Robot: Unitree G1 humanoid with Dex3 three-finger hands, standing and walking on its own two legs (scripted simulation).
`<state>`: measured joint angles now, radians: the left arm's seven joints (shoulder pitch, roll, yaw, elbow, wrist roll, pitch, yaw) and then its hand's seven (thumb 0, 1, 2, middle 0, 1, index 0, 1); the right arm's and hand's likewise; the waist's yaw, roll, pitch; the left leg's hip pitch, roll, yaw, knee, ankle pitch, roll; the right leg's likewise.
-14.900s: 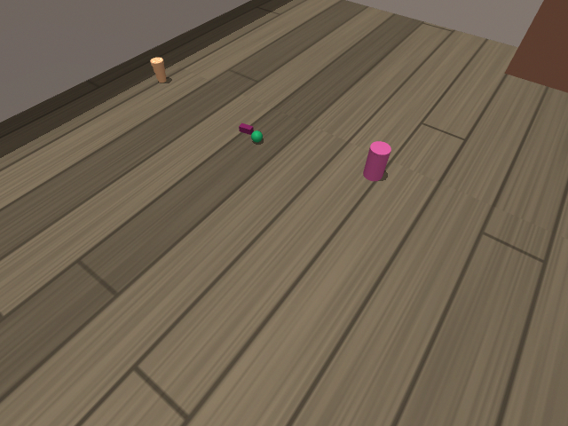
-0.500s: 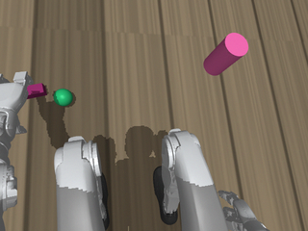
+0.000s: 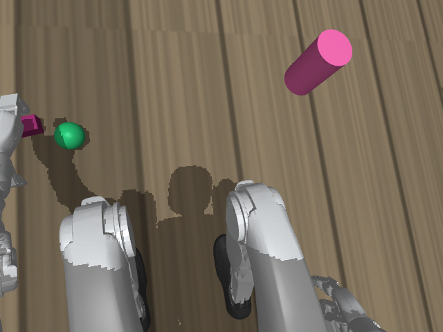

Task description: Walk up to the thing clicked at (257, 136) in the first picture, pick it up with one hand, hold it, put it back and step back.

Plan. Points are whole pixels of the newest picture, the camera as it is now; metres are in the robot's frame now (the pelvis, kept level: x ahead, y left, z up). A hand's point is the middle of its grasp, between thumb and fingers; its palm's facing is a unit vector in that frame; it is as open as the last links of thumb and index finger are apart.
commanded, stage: rise first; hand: left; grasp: from above
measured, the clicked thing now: (70, 135) +0.48 +0.28 -0.31
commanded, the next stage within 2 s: approach in 1.72 s
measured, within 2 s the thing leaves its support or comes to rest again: neither
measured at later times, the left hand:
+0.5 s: hand (14, 147) +0.42 +0.33 -0.19, palm faces -0.43 -0.09 -0.90, open 13.9 cm
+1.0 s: hand (22, 141) +0.44 +0.32 -0.19, palm faces -0.44 -0.10 -0.89, open 13.8 cm
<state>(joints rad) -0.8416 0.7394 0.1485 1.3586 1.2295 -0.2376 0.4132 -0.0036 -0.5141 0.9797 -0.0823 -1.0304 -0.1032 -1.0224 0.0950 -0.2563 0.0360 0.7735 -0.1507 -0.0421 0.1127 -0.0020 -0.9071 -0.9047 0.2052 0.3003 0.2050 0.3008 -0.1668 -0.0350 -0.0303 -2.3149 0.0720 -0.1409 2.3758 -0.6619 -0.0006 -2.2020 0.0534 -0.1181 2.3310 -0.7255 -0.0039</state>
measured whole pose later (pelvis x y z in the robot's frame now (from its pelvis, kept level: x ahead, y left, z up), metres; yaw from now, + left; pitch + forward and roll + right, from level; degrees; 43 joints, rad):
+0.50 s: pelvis +0.00 +0.00 -0.01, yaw -1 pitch +33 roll -8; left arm -0.88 0.76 0.12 1.41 1.24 -0.22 0.42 0.00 -0.51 0.98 -0.09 -1.05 -0.11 -1.04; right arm 0.10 -0.26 0.07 0.76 -0.15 -0.05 0.12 0.00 -0.91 -0.90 0.21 0.30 0.21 0.30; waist -0.19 -0.04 -0.03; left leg -2.34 0.07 -0.15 2.41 -0.66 0.01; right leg -2.21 0.05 -0.13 2.35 -0.72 0.00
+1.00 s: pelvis +0.00 +0.00 -0.01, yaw -1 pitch +32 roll -9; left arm -0.92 0.80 0.14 1.46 1.24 -0.22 0.43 0.00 -0.49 0.97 -0.12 -1.03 -0.13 -1.03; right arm 0.12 -0.27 0.11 0.75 -0.17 -0.06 0.13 0.00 -0.91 -0.90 0.20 0.30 0.20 0.30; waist -0.23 -0.04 0.01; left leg -2.35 0.07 -0.17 2.43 -0.65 0.00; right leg -2.23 0.06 -0.14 2.36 -0.71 0.00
